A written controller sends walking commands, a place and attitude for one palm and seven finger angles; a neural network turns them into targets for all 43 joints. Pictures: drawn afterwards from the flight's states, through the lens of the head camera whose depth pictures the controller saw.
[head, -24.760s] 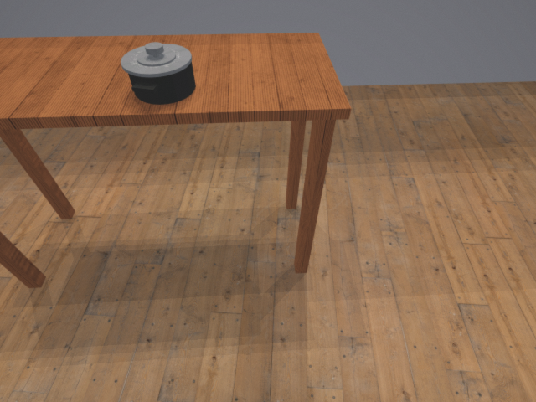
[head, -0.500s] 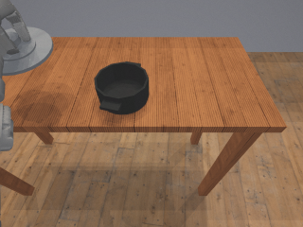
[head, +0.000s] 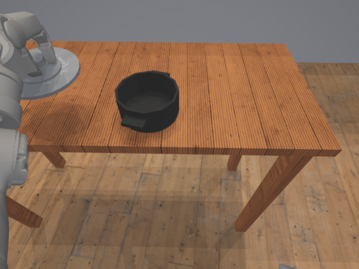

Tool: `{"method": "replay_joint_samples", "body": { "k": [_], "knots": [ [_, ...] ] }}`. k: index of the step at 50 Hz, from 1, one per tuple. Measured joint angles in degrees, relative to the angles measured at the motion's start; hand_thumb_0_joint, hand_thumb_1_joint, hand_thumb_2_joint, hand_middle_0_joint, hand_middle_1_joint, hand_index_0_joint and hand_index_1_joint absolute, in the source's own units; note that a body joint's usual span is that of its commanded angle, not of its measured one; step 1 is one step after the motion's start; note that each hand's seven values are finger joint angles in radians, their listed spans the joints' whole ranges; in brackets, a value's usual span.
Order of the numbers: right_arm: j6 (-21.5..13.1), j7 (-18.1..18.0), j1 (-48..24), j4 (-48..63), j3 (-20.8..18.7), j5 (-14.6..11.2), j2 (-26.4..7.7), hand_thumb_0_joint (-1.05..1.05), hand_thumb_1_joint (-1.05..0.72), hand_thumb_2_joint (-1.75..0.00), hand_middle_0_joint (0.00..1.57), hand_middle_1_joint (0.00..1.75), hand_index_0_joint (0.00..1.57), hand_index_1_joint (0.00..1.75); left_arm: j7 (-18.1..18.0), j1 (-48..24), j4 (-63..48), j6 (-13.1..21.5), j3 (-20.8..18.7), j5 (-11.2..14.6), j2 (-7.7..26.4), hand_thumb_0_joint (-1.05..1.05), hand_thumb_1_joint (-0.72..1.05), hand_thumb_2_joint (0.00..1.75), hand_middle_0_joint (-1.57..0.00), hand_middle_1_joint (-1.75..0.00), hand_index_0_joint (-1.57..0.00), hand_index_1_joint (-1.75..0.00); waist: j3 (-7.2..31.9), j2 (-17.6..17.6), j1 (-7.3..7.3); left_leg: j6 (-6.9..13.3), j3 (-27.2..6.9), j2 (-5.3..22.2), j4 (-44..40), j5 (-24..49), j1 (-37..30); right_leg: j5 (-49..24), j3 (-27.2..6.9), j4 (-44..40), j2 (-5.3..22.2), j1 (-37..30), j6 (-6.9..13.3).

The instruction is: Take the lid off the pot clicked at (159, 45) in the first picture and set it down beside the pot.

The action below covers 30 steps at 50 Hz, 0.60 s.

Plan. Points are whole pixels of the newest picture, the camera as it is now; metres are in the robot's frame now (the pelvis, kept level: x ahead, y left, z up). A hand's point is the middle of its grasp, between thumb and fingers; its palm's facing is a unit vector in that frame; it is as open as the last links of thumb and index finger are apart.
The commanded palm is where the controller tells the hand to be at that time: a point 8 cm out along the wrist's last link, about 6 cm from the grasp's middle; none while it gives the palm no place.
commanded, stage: lower the lid onto the table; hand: left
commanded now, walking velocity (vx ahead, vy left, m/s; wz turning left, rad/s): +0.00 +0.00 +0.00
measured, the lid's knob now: (33, 61) +0.50 +0.29 +0.21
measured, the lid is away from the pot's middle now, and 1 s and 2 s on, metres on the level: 0.22 0.24 0.24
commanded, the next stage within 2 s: open the fingers wide in 1.62 s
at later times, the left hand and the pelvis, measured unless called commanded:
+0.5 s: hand (34, 74) +0.47 +0.28 +0.20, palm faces -0.32 -0.12 -0.94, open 6.7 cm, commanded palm +0.46 +0.29 +0.26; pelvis +0.00 +0.00 +0.00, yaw -1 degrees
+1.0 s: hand (38, 89) +0.47 +0.30 +0.16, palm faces -0.41 -0.12 -0.91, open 6.7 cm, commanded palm +0.48 +0.29 +0.22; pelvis +0.00 +0.01 +0.00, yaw -1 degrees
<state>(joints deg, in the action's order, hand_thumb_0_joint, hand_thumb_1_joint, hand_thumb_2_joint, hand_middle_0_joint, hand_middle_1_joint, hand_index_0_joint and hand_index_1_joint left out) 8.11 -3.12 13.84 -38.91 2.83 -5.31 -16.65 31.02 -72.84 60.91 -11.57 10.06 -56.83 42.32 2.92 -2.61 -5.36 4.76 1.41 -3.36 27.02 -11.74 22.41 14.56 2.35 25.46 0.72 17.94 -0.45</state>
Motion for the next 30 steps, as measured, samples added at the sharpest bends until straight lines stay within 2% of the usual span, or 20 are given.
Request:
{"method": "replay_joint_samples", "body": {
  "k": [13,27,30],
  "knots": [
    [0.8,-0.6,1.9,-0.3,-0.4,0.0,-0.4,0.01,-0.90,-0.89,0.20,0.29,0.21,0.30,-1.3,1.5,2.6,2.7,-2.0,-0.2,1.6,0.05,0.34,0.67,-0.68,-0.94,-0.76,-0.96,0.2,0.2,-1.00,0.0,0.7,0.5,0.6,-0.6,0.5,0.0,-0.8,0.2,-0.4,0.6,0.0],
    [1.3,-0.4,2.0,0.2,-1.0,-0.1,-0.3,0.01,-0.90,-0.89,0.20,0.29,0.21,0.30,-1.4,5.6,-0.2,4.5,-2.7,0.6,1.6,0.05,0.34,0.67,-0.68,-0.94,-0.76,-0.96,0.3,0.6,-0.87,0.2,0.6,0.5,1.1,-0.9,0.8,0.0,-0.7,0.1,-0.5,0.6,-0.1],
    [1.4,-0.3,1.6,0.5,-1.1,-0.1,-0.3,0.01,-0.90,-0.89,0.20,0.29,0.21,0.30,-1.5,5.8,-0.2,4.3,-1.5,0.8,1.2,0.05,0.34,0.67,-0.68,-0.94,-0.76,-0.96,0.2,0.5,-0.71,0.2,0.5,0.4,1.3,-0.9,1.0,0.0,-0.6,0.2,-0.4,0.7,-0.1]
  ]
}}
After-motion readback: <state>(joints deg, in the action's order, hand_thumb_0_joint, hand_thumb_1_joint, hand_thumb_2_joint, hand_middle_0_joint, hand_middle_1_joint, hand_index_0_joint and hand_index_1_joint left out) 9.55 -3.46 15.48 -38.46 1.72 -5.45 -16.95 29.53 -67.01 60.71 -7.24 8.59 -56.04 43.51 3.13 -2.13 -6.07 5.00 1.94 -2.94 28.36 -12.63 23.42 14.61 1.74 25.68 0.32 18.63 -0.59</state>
